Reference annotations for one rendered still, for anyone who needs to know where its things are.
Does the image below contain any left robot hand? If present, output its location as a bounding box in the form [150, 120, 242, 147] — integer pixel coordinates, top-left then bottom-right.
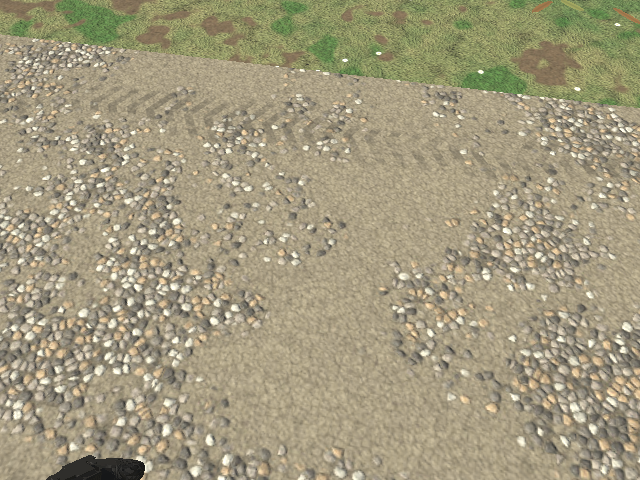
[46, 455, 145, 480]

